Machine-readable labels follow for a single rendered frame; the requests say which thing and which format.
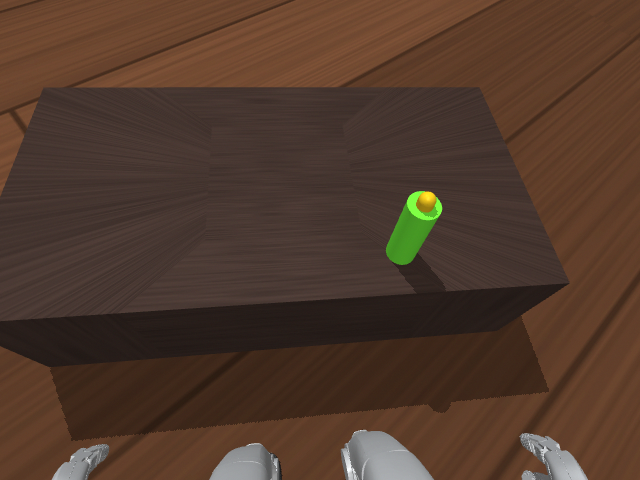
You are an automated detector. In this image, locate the right robot hand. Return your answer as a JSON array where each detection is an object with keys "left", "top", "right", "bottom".
[{"left": 520, "top": 433, "right": 588, "bottom": 480}]

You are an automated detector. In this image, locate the left robot hand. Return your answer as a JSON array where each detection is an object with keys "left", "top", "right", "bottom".
[{"left": 52, "top": 444, "right": 109, "bottom": 480}]

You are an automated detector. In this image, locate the bottle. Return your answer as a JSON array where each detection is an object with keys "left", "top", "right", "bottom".
[{"left": 386, "top": 191, "right": 442, "bottom": 265}]

